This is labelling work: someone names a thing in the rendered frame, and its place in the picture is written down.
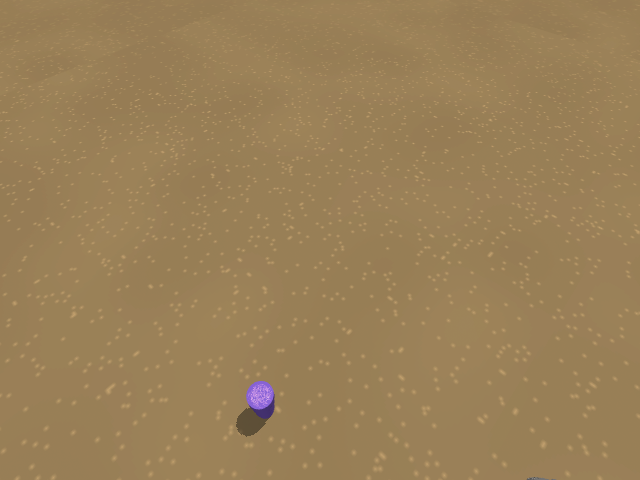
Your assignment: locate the cup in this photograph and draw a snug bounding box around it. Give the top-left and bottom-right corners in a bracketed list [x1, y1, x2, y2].
[246, 381, 274, 419]

